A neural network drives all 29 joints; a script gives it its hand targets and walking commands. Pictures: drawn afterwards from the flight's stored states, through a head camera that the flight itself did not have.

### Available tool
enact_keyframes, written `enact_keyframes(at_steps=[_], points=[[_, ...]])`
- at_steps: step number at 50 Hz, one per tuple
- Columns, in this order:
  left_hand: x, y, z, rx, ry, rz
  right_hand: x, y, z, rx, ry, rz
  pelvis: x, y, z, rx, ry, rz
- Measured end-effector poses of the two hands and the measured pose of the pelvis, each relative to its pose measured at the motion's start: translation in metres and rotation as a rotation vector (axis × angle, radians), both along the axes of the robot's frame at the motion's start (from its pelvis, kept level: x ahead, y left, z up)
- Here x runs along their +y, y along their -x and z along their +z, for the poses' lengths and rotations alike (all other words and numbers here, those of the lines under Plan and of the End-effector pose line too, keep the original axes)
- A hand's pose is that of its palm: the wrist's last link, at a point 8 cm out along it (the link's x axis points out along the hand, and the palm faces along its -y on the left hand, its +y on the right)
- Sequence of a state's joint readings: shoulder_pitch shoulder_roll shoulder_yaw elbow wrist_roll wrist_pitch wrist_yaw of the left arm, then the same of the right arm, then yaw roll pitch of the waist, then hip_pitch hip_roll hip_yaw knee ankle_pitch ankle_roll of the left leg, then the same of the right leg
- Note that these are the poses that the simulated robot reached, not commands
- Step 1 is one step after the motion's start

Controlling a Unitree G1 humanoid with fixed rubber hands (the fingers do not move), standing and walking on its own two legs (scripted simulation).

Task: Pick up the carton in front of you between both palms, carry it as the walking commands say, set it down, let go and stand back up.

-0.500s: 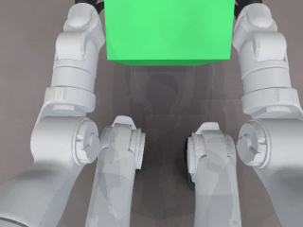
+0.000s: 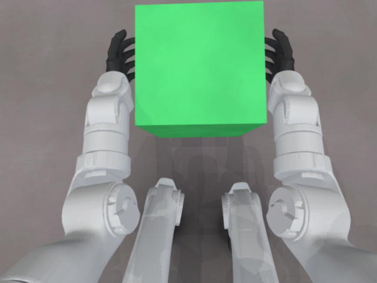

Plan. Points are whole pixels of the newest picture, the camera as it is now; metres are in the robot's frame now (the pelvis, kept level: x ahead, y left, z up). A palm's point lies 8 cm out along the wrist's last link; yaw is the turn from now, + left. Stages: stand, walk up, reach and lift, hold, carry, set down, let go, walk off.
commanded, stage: reach and lift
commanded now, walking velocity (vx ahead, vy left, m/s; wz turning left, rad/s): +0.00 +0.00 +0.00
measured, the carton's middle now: (198, 86) +0.51 +0.02 -0.13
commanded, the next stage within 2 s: none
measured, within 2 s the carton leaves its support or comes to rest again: neither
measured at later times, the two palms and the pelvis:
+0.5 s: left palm (69, 52) +0.45 +0.16 +0.11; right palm (343, 60) +0.45 -0.14 +0.10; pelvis +0.06 +0.00 +0.14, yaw +0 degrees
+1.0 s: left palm out of the picture +0.41 +0.15 +0.25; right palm out of the picture +0.41 -0.15 +0.25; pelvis +0.11 +0.00 +0.25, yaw +0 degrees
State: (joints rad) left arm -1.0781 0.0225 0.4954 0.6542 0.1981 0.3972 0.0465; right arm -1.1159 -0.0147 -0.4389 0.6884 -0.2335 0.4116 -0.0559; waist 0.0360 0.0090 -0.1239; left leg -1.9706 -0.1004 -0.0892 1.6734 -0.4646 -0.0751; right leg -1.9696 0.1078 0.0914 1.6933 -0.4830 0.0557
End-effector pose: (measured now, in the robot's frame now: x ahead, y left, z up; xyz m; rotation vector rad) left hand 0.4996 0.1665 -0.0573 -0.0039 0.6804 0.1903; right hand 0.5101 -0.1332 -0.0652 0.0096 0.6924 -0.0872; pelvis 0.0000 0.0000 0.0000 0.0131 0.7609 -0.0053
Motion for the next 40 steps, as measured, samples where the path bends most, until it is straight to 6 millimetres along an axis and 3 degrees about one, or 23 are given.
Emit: enact_keyframes(at_steps=[19,30,40], points=[[-0.005,0.033,0.133,0.002,0.023,-0.014,-0.006,0.039,0.136,0.003,-0.008,-0.032,0.003,-0.047,0.106,-0.166,0.006,-0.005],[-0.012,0.059,0.194,0.014,0.03,-0.015,-0.012,0.071,0.194,0.015,-0.018,-0.052,0.003,-0.069,0.17,-0.292,0.009,-0.004],[-0.01,0.075,0.251,-0.014,0.035,-0.016,-0.01,0.085,0.254,-0.012,-0.025,-0.06,-0.001,-0.089,0.215,-0.445,0.008,-0.012]])
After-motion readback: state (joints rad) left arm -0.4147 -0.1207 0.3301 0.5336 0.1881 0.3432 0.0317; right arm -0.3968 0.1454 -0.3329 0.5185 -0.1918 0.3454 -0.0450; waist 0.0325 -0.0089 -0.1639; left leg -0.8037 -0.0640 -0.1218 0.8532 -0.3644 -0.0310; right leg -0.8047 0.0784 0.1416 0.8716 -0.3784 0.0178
